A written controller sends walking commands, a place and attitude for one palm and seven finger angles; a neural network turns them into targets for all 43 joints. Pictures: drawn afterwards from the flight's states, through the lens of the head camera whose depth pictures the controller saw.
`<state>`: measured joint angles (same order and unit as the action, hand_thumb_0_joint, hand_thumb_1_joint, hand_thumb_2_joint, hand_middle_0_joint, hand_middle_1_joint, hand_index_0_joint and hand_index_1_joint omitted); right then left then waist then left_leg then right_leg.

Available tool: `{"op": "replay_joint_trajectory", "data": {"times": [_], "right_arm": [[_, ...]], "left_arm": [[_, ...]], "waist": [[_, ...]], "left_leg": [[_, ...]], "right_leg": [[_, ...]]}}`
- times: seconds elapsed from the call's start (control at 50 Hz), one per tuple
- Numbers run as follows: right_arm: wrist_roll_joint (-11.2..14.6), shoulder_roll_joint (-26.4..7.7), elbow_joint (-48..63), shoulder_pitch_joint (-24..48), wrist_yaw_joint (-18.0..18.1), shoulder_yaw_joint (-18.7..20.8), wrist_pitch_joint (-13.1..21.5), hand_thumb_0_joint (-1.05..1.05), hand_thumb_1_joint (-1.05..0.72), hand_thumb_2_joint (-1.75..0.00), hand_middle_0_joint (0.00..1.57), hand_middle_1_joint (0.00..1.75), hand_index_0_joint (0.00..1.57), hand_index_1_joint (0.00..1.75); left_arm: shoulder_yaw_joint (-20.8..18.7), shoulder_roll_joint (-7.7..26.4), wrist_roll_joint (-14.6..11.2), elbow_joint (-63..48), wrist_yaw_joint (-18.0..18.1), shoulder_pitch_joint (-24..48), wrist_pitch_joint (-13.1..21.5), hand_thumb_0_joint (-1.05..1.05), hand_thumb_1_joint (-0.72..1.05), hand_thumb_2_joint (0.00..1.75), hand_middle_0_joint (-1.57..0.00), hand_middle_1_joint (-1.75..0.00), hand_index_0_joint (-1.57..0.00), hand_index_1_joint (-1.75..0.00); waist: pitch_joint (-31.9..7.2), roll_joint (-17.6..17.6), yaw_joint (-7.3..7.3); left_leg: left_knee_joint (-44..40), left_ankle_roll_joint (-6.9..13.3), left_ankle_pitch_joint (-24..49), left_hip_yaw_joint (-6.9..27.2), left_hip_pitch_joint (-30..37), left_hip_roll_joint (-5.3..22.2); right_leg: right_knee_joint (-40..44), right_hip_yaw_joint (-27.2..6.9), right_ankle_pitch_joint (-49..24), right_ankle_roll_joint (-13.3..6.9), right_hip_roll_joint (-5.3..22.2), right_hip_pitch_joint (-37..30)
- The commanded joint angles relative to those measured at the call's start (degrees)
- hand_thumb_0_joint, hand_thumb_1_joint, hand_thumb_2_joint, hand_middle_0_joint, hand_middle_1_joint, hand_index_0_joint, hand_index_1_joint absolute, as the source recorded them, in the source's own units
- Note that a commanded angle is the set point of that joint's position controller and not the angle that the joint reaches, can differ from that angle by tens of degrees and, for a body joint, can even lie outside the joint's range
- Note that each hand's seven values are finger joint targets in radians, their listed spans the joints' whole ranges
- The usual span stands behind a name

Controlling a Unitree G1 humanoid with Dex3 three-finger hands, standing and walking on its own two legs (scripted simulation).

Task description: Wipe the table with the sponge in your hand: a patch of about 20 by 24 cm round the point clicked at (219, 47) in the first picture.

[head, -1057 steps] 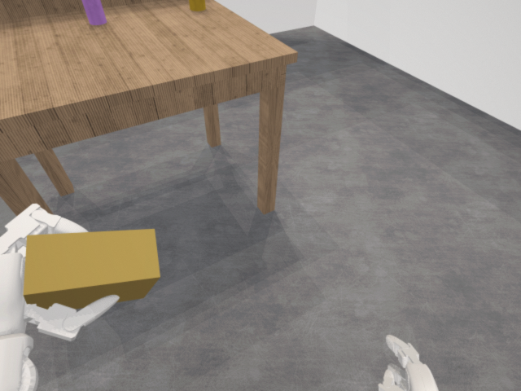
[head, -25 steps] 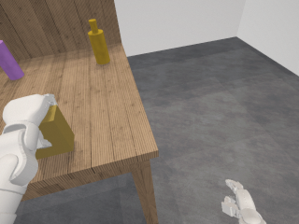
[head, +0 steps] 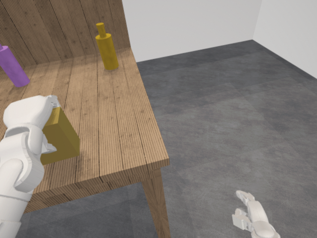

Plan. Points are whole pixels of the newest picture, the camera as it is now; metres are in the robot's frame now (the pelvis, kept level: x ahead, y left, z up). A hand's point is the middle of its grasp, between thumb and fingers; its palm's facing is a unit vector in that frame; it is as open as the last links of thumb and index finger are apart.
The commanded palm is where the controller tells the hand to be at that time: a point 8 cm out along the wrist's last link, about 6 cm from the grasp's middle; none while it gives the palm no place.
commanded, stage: move the sponge above the wiping area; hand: left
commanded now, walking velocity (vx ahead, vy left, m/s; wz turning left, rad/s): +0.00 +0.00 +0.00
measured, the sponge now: (53, 142) +0.28 +0.32 +0.12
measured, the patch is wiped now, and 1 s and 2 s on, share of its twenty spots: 0.00 0.00 0.15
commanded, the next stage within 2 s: lower the sponge onto the table in 0.34 s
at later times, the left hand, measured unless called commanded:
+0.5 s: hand (43, 127) +0.28 +0.32 +0.18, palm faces +0.05 +0.00 -1.00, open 10.2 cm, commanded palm +0.24 +0.32 +0.25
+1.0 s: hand (46, 131) +0.27 +0.32 +0.16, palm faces +0.04 -0.02 -1.00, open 10.2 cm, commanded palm +0.24 +0.32 +0.24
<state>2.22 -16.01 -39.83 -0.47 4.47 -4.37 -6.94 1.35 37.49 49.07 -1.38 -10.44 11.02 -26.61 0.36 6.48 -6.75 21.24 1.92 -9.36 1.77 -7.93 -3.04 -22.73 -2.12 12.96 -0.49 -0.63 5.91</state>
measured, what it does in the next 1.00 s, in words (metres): stands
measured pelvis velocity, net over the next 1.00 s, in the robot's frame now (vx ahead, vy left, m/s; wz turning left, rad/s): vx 0.00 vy -0.01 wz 0.00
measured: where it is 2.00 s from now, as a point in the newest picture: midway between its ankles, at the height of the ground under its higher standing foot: outside the picture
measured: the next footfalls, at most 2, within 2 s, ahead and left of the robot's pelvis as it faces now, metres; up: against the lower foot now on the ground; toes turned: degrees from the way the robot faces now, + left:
none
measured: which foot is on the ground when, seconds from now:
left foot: down 0.00-1.00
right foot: down 0.00-1.00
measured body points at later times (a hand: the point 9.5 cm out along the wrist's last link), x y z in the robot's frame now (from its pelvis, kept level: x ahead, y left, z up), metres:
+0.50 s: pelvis +0.00 -0.01 +0.00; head -0.02 -0.06 +0.45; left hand +0.27 +0.31 +0.23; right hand +0.24 -0.22 -0.09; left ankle +0.03 +0.10 -0.74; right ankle +0.00 -0.12 -0.74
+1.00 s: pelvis +0.00 -0.01 +0.00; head -0.01 -0.05 +0.45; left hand +0.27 +0.31 +0.22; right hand +0.24 -0.22 -0.09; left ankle +0.03 +0.10 -0.74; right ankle +0.00 -0.12 -0.74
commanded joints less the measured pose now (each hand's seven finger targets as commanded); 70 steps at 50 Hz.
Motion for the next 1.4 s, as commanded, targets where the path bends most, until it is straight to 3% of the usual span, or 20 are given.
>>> {"op": "replay_joint_trajectory", "data": {"times": [0.0,0.06,0.14,0.16,0.24,0.26,0.34,0.36,0.46,0.54,0.64,0.66,0.7,0.76,0.86,0.94,0.96,1.04,1.26,1.38], "right_arm": [[0.07,-6.40,9.90,12.46,0.89,2.50,3.70,0.00,-0.90,-0.90,0.20,0.30,0.20,0.30],[0.23,-5.94,10.46,12.56,0.96,2.08,4.32,0.00,-0.90,-0.90,0.20,0.30,0.20,0.30],[-0.25,-6.63,9.79,12.75,1.12,2.51,3.79,0.00,-0.90,-0.90,0.20,0.30,0.20,0.30],[-0.09,-5.76,10.06,12.85,0.89,2.12,4.10,0.00,-0.90,-0.90,0.20,0.30,0.20,0.30],[-0.15,-6.49,9.68,13.26,0.60,2.58,3.39,0.00,-0.90,-0.90,0.20,0.30,0.20,0.30],[0.03,-5.96,9.95,13.50,0.52,2.06,3.55,0.00,-0.90,-0.90,0.20,0.30,0.20,0.30],[0.17,-6.93,9.86,13.61,0.75,2.37,2.94,0.00,-0.90,-0.90,0.20,0.30,0.20,0.30],[0.33,-6.49,10.35,13.47,0.79,2.06,3.47,0.00,-0.90,-0.90,0.20,0.30,0.20,0.30],[0.12,-6.42,10.49,12.26,1.42,2.21,4.10,0.00,-0.90,-0.90,0.20,0.30,0.20,0.30],[-0.35,-7.05,9.97,11.29,1.71,2.88,4.10,0.00,-0.90,-0.90,0.20,0.30,0.20,0.30],[-0.33,-6.82,10.08,11.59,1.29,2.95,4.05,0.00,-0.90,-0.90,0.20,0.30,0.20,0.30],[-0.09,-6.21,10.32,11.57,1.13,2.53,4.38,0.00,-0.90,-0.90,0.20,0.30,0.20,0.30],[-0.16,-7.04,9.53,11.26,1.19,3.18,4.07,0.00,-0.90,-0.90,0.20,0.30,0.20,0.30],[0.21,-6.49,9.99,11.93,1.27,2.47,4.31,0.00,-0.90,-0.90,0.20,0.30,0.20,0.30],[0.16,-6.52,10.15,12.26,1.45,2.44,4.43,0.00,-0.90,-0.90,0.20,0.30,0.20,0.30],[-0.36,-7.02,10.05,11.65,1.46,2.99,4.01,0.00,-0.90,-0.90,0.20,0.30,0.20,0.30],[-0.24,-6.00,10.58,11.79,1.31,2.35,4.39,0.00,-0.90,-0.90,0.20,0.30,0.20,0.30],[-0.45,-6.62,9.88,11.59,1.24,2.82,3.84,0.00,-0.90,-0.90,0.20,0.30,0.20,0.30],[-0.13,-6.44,9.25,11.65,1.54,2.57,4.18,0.00,-0.90,-0.90,0.20,0.30,0.20,0.30],[-0.59,-6.22,8.72,10.46,1.53,3.01,4.35,0.00,-0.90,-0.90,0.20,0.30,0.20,0.30]], "left_arm": [[-8.67,16.05,2.04,-12.28,2.22,19.71,1.49,0.00,0.10,1.30,-1.20,-1.60,-1.20,-1.60],[-7.25,14.74,2.39,-14.12,2.17,22.17,2.28,0.00,0.10,1.30,-1.20,-1.60,-1.20,-1.60],[-12.76,20.20,2.85,-13.42,3.46,20.62,2.57,0.00,0.10,1.30,-1.20,-1.60,-1.20,-1.60],[-10.41,17.10,2.66,-13.50,3.66,20.83,2.75,0.00,0.10,1.30,-1.20,-1.60,-1.20,-1.60],[-14.02,20.20,1.87,-12.37,4.35,17.36,1.15,0.00,0.10,1.30,-1.20,-1.60,-1.20,-1.60],[-10.74,16.87,1.93,-11.19,4.01,18.28,0.60,0.00,0.10,1.30,-1.20,-1.60,-1.20,-1.60],[-11.46,19.36,2.23,-9.51,2.66,19.35,-0.86,0.00,0.10,1.30,-1.20,-1.60,-1.20,-1.60],[-9.13,17.02,2.00,-9.67,2.11,20.79,-0.56,0.00,0.10,1.30,-1.20,-1.60,-1.20,-1.60],[-9.75,18.36,2.06,-10.53,0.31,21.20,2.03,0.00,0.10,1.30,-1.20,-1.60,-1.20,-1.60],[-14.94,22.87,1.65,-11.57,1.03,18.01,4.54,0.00,0.10,1.30,-1.20,-1.60,-1.20,-1.60],[-16.28,22.51,0.72,-12.98,3.12,15.93,5.04,0.00,0.10,1.30,-1.20,-1.60,-1.20,-1.60],[-13.94,19.71,0.60,-12.52,3.40,16.91,4.89,0.00,0.10,1.30,-1.20,-1.60,-1.20,-1.60],[-15.36,21.49,0.48,-11.33,3.78,15.95,4.29,0.00,0.10,1.30,-1.20,-1.60,-1.20,-1.60],[-11.10,17.67,0.87,-10.01,3.29,18.10,2.57,0.00,0.10,1.30,-1.20,-1.60,-1.20,-1.60],[-9.68,17.10,1.68,-11.28,1.71,18.33,2.76,0.00,0.10,1.30,-1.20,-1.60,-1.20,-1.60],[-15.18,21.76,1.75,-12.75,2.23,14.40,4.22,0.00,0.10,1.30,-1.20,-1.60,-1.20,-1.60],[-12.02,18.12,1.60,-13.35,2.43,15.24,4.66,0.00,0.10,1.30,-1.20,-1.60,-1.20,-1.60],[-14.44,20.10,1.82,-12.39,4.16,14.89,4.72,0.00,0.10,1.30,-1.20,-1.60,-1.20,-1.60],[-9.12,15.37,2.68,-10.46,4.29,16.90,3.74,0.00,0.10,1.30,-1.20,-1.60,-1.20,-1.60],[-11.47,15.96,2.26,-10.74,5.26,12.18,5.89,0.00,0.10,1.30,-1.20,-1.60,-1.20,-1.60]], "waist": [[-12.90,-0.88,0.38],[-13.79,-1.24,0.59],[-14.15,0.02,-0.67],[-14.09,-1.17,-0.42],[-13.43,-0.49,-1.32],[-12.27,-1.98,-0.62],[-12.01,-1.47,-0.35],[-12.22,-3.03,0.19],[-13.81,-3.05,0.66],[-13.64,-1.30,0.01],[-12.70,0.31,-0.53],[-12.67,-1.27,-0.15],[-12.40,-0.58,-0.42],[-11.97,-2.26,0.41],[-13.55,-2.33,0.69],[-13.78,-1.27,-0.48],[-13.78,-1.80,-0.06],[-12.63,-0.11,-0.40],[-11.84,-1.54,0.87],[-12.05,-1.65,0.25]], "left_leg": [[-2.37,0.00,9.15,0.25,2.80,0.19],[-2.06,0.08,9.20,0.12,3.03,0.05],[-2.09,-0.33,9.60,0.55,2.66,-0.04],[-1.90,-0.27,10.40,0.05,2.33,-0.13],[-2.20,-0.56,10.21,0.47,1.63,-0.06],[-2.09,-0.46,9.95,-0.27,1.10,-0.10],[-2.17,-0.38,7.32,-0.02,0.71,-0.11],[-1.76,-0.10,7.44,-0.58,0.58,-0.22],[-0.51,0.41,8.70,-0.61,1.83,-0.36],[-0.09,0.27,9.56,-0.01,2.28,-0.31],[-0.30,-0.18,11.00,0.22,1.69,-0.34],[-0.39,-0.19,10.73,-0.27,1.32,-0.32],[-0.67,-0.13,10.39,0.02,1.49,-0.30],[-0.75,-0.16,9.50,-0.51,1.05,-0.28],[-0.49,0.14,10.09,-0.53,1.83,-0.26],[-0.65,0.04,10.76,0.31,2.12,0.00],[-0.37,0.10,11.14,-0.43,1.93,-0.13],[-1.10,-0.33,10.46,0.22,1.96,0.05],[-2.09,-0.20,8.37,-0.09,2.06,0.15],[-2.23,-0.20,10.32,0.22,2.67,0.34]], "right_leg": [[2.76,0.35,-6.70,-2.81,-1.34,-3.34],[2.53,0.38,-6.12,-2.96,-1.27,-3.37],[2.51,-1.51,-6.84,-3.56,-1.77,-4.24],[1.94,-0.32,-7.24,-3.25,-1.27,-4.58],[2.07,-1.82,-7.70,-3.60,-1.75,-4.99],[1.93,-0.61,-7.58,-3.15,-1.17,-4.36],[2.57,-1.76,-5.63,-3.20,-1.50,-3.42],[2.24,-0.41,-5.77,-2.66,-0.92,-3.46],[1.96,-0.47,-7.64,-2.39,-0.82,-3.45],[2.12,-1.98,-8.93,-2.84,-1.24,-3.63],[1.70,-1.97,-9.91,-3.21,-1.44,-4.13],[1.45,-0.66,-9.25,-2.81,-0.98,-4.14],[1.94,-1.11,-9.57,-2.85,-1.15,-4.04],[1.98,-0.23,-8.07,-2.63,-0.92,-3.32],[1.63,-0.03,-8.91,-2.56,-0.91,-3.57],[1.67,-1.23,-9.49,-3.10,-1.47,-4.27],[1.21,0.15,-9.41,-2.69,-0.92,-4.24],[2.16,-1.16,-8.34,-3.34,-1.66,-3.63],[2.98,0.56,-5.63,-2.98,-1.35,-2.89],[2.85,0.72,-7.42,-3.09,-1.72,-3.97]]}}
